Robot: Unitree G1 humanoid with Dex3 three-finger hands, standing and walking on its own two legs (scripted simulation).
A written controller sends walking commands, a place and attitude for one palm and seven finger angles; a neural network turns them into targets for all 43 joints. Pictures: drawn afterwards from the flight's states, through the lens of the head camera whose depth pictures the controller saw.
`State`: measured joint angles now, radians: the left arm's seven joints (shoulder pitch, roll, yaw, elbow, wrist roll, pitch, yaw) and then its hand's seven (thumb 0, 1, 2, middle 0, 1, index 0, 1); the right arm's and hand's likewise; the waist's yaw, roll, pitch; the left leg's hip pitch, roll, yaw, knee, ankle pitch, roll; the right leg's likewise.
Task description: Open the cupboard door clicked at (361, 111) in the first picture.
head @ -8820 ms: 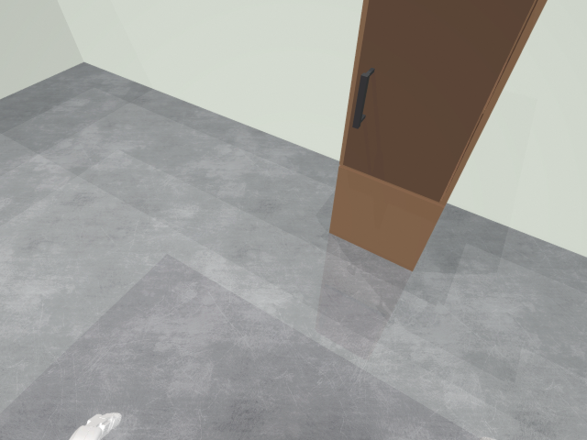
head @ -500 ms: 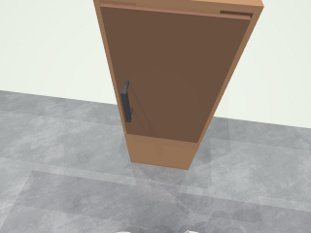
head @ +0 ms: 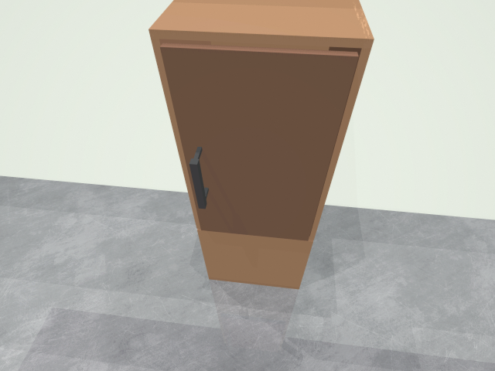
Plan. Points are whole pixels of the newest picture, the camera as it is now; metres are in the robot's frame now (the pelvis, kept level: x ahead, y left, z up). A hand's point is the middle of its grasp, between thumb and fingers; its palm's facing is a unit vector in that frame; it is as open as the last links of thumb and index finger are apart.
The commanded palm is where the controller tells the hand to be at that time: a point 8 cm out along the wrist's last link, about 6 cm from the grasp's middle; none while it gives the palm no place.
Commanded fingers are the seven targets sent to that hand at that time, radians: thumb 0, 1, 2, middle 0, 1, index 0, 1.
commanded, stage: come to a stop and stand still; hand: left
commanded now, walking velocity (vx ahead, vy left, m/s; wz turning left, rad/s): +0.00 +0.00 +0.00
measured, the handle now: (200, 179) +0.55 +0.15 -0.07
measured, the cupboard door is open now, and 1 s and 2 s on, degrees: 0 0 0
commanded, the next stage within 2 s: look again from close up in 0.32 s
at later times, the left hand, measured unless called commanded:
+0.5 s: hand out of the picture -0.05 +0.14 -0.18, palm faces +0.03 -0.99 -0.14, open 7.3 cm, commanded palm none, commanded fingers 0.00 0.90 0.90 -0.20 -0.30 -0.20 -0.30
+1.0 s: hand out of the picture +0.04 +0.20 -0.18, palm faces +0.00 -0.98 -0.22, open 7.3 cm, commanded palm none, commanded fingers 0.00 0.90 0.90 -0.20 -0.30 -0.20 -0.30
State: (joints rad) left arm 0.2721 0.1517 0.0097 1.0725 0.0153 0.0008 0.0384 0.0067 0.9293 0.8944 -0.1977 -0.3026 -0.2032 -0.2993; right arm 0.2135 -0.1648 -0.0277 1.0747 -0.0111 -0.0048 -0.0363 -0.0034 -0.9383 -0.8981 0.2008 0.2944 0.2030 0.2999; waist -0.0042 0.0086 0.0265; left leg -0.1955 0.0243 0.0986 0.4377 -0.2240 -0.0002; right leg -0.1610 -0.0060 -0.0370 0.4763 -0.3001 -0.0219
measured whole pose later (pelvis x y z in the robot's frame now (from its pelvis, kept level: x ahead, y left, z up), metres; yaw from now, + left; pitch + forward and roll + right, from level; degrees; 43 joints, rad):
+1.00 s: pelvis +0.01 +0.02 +0.00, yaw -1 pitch +0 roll +1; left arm 0.26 0.16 0.00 1.08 0.01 -0.02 0.04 0.01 0.92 0.89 -0.20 -0.30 -0.20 -0.30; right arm 0.27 -0.17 0.01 1.09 -0.02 -0.04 -0.03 0.01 -0.92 -0.90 0.20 0.29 0.20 0.30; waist -0.01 0.00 0.02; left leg -0.22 0.00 0.12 0.48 -0.27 0.03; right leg -0.18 -0.03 -0.01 0.51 -0.33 0.01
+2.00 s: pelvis -0.05 +0.02 -0.11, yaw +1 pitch +17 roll -4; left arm 0.22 0.34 0.33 0.25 -0.35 -0.44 -0.48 0.01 -0.04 0.49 -0.26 -0.91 -0.27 -0.91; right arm 0.30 -0.28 -0.01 0.60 0.04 -0.24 -0.06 0.01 -0.90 -0.90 0.20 0.30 0.21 0.30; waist -0.03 0.03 -0.14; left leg -1.05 0.05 0.02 1.23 -0.48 0.04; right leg -0.95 -0.01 -0.10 1.19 -0.54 0.00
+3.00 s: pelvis -0.04 +0.02 -0.10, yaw +1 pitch +18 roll -4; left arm 0.03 0.44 0.44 0.39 -0.38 -0.37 -0.60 -0.01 -0.49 0.30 -0.30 -1.20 -0.30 -1.20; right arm 0.27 -0.29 0.02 0.53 0.04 -0.21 -0.04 0.01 -0.90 -0.90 0.20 0.30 0.21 0.30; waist -0.04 0.02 -0.13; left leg -1.04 0.06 0.01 1.20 -0.48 0.04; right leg -0.92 0.00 -0.10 1.14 -0.53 0.00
